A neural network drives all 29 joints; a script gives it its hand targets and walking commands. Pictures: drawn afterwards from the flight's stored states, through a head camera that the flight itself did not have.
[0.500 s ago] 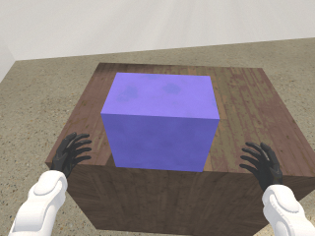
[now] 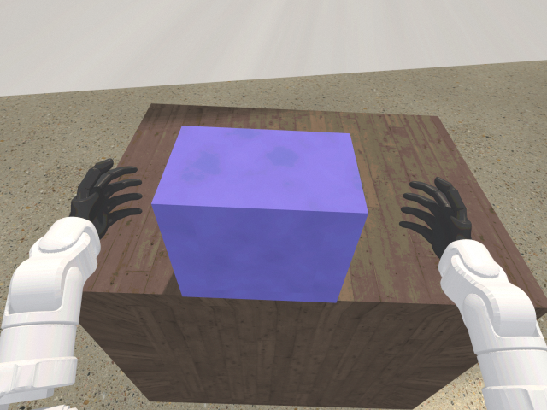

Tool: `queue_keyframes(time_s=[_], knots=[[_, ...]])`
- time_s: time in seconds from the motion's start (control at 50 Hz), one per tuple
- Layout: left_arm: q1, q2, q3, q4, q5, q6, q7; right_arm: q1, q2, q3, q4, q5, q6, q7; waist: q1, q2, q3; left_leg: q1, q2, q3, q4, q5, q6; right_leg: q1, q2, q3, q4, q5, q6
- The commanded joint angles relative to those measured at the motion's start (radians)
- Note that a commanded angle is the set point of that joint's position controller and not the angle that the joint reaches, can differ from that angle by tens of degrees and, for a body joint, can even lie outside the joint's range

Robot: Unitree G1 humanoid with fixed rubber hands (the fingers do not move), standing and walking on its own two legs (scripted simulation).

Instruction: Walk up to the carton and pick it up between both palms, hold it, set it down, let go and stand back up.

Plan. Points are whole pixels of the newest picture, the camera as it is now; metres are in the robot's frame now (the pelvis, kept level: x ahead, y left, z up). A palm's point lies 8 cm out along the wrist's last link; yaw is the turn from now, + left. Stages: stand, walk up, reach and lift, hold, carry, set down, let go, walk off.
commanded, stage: reach and lift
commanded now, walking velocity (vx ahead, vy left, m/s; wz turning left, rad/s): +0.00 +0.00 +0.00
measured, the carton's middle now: (262, 218) +0.41 +0.06 +0.06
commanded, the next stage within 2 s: none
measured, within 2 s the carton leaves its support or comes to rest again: neither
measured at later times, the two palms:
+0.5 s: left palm (82, 155) +0.38 +0.29 +0.20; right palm (452, 175) +0.39 -0.20 +0.19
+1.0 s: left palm (92, 154) +0.40 +0.29 +0.18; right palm (429, 171) +0.42 -0.18 +0.17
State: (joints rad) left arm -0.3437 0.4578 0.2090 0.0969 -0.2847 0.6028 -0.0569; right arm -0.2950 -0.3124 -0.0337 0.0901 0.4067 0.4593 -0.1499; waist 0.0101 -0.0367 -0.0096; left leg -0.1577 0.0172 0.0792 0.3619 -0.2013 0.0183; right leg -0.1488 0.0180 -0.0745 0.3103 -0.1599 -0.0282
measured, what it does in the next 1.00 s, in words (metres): stands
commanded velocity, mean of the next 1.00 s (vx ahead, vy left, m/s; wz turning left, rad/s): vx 0.00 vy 0.00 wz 0.00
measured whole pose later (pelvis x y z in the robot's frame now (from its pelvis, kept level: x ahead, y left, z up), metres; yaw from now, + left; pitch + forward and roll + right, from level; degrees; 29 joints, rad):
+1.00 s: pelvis -0.01 +0.00 +0.00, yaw +1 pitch +4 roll -1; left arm -0.92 0.54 0.03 0.83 -0.30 0.44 -0.05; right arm -0.88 -0.33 -0.04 0.80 0.37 0.39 -0.10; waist 0.00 -0.03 -0.07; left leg -0.28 0.01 0.05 0.39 -0.19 0.03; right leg -0.24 0.01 -0.10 0.31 -0.14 -0.02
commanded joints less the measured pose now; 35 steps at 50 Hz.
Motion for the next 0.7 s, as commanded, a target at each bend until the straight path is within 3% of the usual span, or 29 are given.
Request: queue_keyframes(time_s=[0.0, 0.12, 0.2, 0.3, 0.36, 0.48, 0.58, 0.68], knots=[[-0.449, 0.222, 0.08, -0.199, 0.006, -0.031, 0.008, -0.429, -0.174, -0.09, -0.182, 0.01, -0.043, 0.012, -0.005, 0.09, -0.395, 0.055, -0.015, -0.067, -0.002, 0.366, -0.03, 0.205, -0.006, 0.127, 0.016, 0.295, 0.012], [-0.539, 0.237, 0.08, -0.195, 0.014, 0.022, 0.016, -0.524, -0.235, -0.094, -0.111, 0.041, -0.031, 0.026, -0.013, 0.116, -0.433, 0.09, -0.012, -0.073, 0.02, 0.455, -0.048, 0.207, 0.011, 0.107, 0.025, 0.372, 0.01], [-0.613, 0.253, 0.074, -0.138, 0.01, 0.043, 0.025, -0.609, -0.253, -0.092, -0.06, 0.051, -0.018, 0.036, -0.006, 0.08, -0.463, 0.07, -0.014, -0.069, 0.019, 0.425, -0.038, 0.202, 0.014, 0.101, 0.029, 0.355, 0.017], [-0.748, 0.261, 0.034, -0.035, -0.007, 0.033, 0.038, -0.744, -0.274, -0.104, 0.046, 0.051, -0.01, 0.057, -0.007, 0.108, -0.465, 0.051, -0.004, -0.078, 0.013, 0.375, -0.035, 0.166, 0.015, 0.094, 0.027, 0.285, 0.009], [-0.814, 0.279, 0.021, 0.004, -0.016, 0.027, 0.042, -0.812, -0.284, -0.097, 0.08, 0.049, -0.012, 0.066, 0.0, 0.088, -0.524, 0.062, -0.004, -0.076, 0.021, 0.386, -0.035, 0.168, 0.018, 0.09, 0.027, 0.295, 0.011], [-0.954, 0.295, -0.022, 0.159, -0.02, 0.014, 0.043, -0.929, -0.295, -0.094, 0.251, 0.045, -0.006, 0.074, -0.013, 0.116, -0.509, 0.027, -0.001, -0.081, 0.009, 0.32, -0.029, 0.143, 0.011, 0.09, 0.024, 0.242, 0.01], [-1.043, 0.301, -0.064, 0.303, -0.035, -0.019, 0.039, -1.02, -0.286, -0.076, 0.379, 0.031, -0.015, 0.084, -0.012, 0.101, -0.499, 0.023, 0.001, -0.086, 0.006, 0.298, -0.028, 0.121, 0.011, 0.081, 0.015, 0.209, 0.009], [-1.108, 0.312, -0.091, 0.37, -0.048, -0.059, 0.039, -1.089, -0.286, -0.076, 0.41, 0.017, -0.038, 0.08, -0.016, 0.118, -0.573, 0.049, -0.001, -0.087, 0.027, 0.369, -0.031, 0.138, 0.015, 0.077, 0.024, 0.275, 0.011]])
